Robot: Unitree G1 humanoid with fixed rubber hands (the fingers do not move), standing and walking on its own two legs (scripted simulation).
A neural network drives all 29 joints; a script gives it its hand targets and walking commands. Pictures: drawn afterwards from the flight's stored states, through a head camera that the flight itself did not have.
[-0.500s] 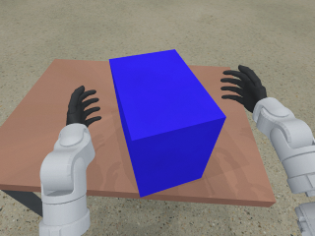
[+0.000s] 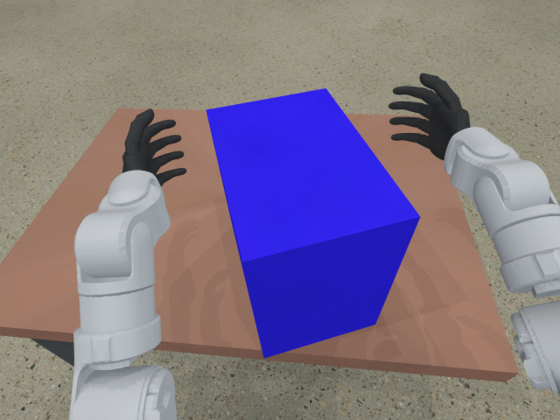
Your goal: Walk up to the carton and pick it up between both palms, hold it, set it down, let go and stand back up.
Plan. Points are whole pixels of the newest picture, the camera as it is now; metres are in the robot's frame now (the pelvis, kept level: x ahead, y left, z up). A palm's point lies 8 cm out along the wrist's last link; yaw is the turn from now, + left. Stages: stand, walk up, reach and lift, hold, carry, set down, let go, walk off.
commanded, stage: reach and lift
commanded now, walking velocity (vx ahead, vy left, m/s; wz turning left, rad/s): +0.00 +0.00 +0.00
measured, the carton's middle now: (295, 222) +0.41 +0.04 +0.05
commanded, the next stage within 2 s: none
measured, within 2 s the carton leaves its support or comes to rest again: neither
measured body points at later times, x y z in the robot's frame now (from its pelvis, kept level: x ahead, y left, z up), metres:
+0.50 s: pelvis -0.01 +0.00 +0.00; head +0.01 -0.01 +0.45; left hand +0.34 +0.21 +0.13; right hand +0.45 -0.15 +0.14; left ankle +0.00 +0.16 -0.75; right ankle +0.01 -0.06 -0.75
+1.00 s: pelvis +0.00 -0.01 +0.00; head +0.07 -0.01 +0.44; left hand +0.35 +0.21 +0.09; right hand +0.47 -0.13 +0.09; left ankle +0.00 +0.16 -0.75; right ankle +0.01 -0.06 -0.75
